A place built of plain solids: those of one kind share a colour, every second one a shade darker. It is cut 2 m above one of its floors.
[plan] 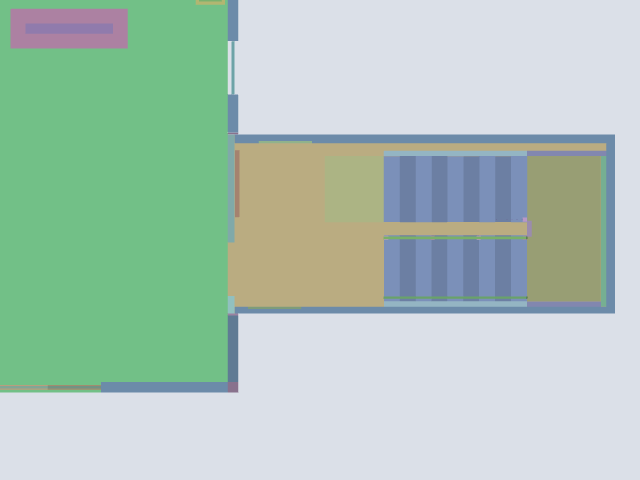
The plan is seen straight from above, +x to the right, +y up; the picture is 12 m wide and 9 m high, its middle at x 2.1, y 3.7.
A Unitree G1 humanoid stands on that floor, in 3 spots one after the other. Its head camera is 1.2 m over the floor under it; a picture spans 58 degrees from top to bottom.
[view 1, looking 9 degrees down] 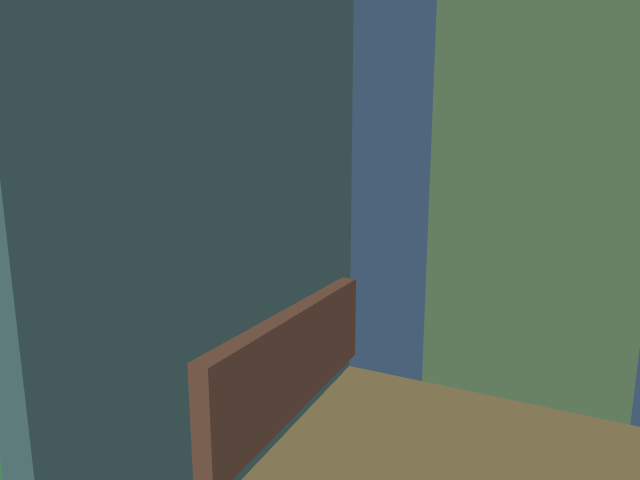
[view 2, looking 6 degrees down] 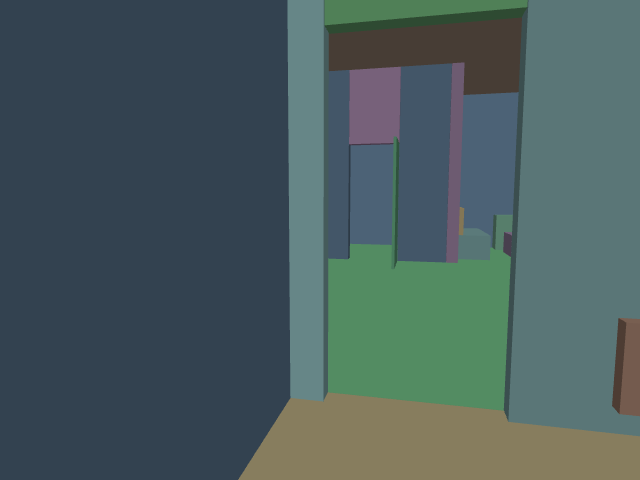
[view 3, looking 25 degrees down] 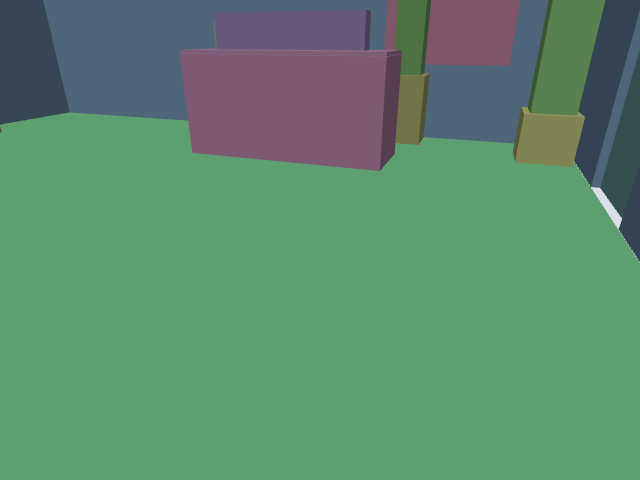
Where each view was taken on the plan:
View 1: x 1.45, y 3.15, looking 116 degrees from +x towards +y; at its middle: wall_cheek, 2.20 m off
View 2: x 2.85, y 3.17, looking -167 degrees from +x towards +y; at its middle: wall_cheek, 2.42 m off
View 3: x -0.63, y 3.15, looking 110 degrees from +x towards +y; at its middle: lobby_floor_slab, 2.84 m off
